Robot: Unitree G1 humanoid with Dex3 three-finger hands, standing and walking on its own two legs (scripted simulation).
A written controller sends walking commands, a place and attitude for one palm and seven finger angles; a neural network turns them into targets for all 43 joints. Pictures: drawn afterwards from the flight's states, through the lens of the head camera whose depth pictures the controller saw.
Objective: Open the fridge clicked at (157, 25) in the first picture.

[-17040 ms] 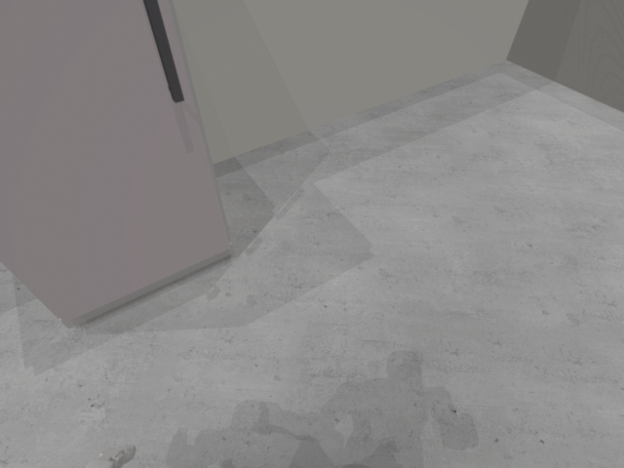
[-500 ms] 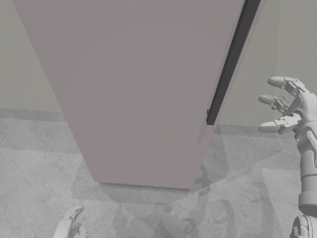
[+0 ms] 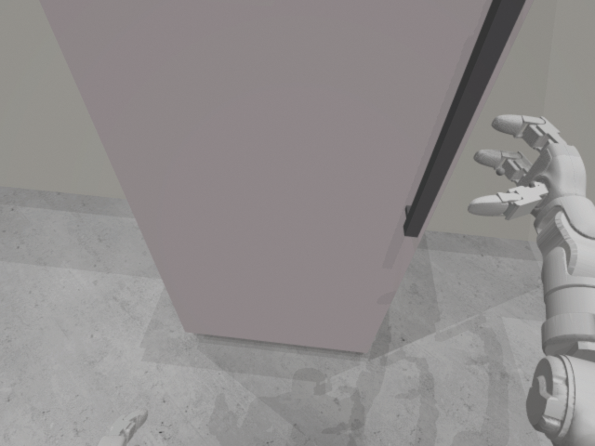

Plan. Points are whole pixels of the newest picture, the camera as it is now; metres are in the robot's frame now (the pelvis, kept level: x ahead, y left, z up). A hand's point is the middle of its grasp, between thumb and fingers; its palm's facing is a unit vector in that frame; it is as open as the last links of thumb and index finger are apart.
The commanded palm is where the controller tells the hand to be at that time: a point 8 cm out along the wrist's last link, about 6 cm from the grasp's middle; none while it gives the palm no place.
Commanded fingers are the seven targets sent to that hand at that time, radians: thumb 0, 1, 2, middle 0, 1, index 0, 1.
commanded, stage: move the hooked fingers beside the handle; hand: right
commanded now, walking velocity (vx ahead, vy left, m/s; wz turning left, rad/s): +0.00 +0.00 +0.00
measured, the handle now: (452, 117) +0.51 -0.15 +0.21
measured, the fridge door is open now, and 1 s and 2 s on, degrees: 0 0 0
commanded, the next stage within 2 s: feel for the door with the fingertips in 1.08 s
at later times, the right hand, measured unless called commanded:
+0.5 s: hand (502, 174) +0.45 -0.22 +0.17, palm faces +0.04 +1.00 +0.00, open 14.0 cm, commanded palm +0.42 -0.26 +0.18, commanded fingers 0.00 0.50 -0.30 0.30 1.20 0.30 1.20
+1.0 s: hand (489, 165) +0.46 -0.20 +0.18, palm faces +0.03 +1.00 +0.01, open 14.0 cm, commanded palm +0.43 -0.26 +0.17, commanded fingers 0.00 0.50 -0.30 0.30 1.20 0.30 1.20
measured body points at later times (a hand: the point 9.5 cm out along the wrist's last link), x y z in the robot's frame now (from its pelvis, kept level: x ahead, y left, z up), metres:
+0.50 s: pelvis +0.01 +0.00 +0.00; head +0.03 +0.00 +0.45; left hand +0.06 +0.27 -0.12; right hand +0.44 -0.27 +0.18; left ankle -0.05 +0.09 -0.73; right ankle +0.04 -0.11 -0.73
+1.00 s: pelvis -0.01 -0.01 -0.01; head +0.02 +0.00 +0.44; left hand +0.07 +0.26 -0.12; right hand +0.45 -0.25 +0.18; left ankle -0.05 +0.09 -0.73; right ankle +0.04 -0.11 -0.73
